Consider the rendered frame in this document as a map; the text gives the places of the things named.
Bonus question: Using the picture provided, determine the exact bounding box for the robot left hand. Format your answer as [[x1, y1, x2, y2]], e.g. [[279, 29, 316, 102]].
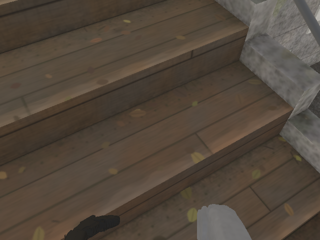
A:
[[64, 215, 120, 240]]

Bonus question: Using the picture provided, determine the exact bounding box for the robot right thigh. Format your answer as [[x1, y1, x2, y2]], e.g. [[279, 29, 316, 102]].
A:
[[197, 204, 252, 240]]

